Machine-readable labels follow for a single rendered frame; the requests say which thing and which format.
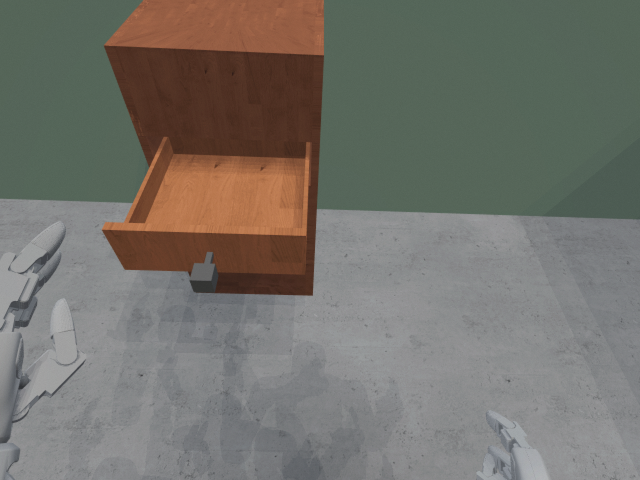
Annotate robot right hand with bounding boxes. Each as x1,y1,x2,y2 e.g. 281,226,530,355
476,410,551,480

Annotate handle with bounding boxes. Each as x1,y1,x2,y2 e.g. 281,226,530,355
189,252,218,293

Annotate cabinet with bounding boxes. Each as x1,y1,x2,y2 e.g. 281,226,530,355
104,0,324,296

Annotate robot left forearm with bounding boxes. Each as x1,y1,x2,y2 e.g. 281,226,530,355
0,443,20,480

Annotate drawer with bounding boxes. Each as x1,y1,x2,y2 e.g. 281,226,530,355
102,137,310,275

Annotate robot left hand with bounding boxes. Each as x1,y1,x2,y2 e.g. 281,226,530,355
0,221,87,443

